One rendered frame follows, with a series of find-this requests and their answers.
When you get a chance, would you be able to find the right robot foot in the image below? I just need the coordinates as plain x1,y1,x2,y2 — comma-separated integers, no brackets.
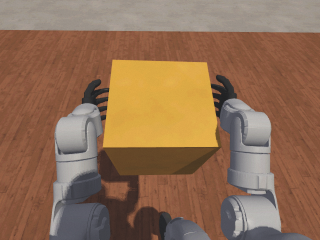
159,212,172,240

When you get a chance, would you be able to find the left robot upper arm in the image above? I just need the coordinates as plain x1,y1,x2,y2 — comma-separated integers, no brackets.
50,202,111,240

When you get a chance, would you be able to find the right robot upper arm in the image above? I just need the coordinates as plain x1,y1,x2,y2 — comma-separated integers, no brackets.
220,195,312,240

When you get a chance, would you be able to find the robot left forearm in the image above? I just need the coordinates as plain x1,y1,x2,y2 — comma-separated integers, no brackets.
49,103,103,240

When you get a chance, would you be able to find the robot left hand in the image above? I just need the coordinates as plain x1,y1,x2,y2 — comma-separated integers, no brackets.
82,79,110,121

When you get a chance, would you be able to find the robot right hand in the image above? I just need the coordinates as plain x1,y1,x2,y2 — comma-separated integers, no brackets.
210,75,237,118

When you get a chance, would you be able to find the carton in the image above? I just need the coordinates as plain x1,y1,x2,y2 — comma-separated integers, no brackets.
103,59,222,176

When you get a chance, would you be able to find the robot right shin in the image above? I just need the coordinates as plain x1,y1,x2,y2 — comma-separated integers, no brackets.
164,217,184,240

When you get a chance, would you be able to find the robot right forearm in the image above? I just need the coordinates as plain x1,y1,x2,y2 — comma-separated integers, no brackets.
219,98,281,228

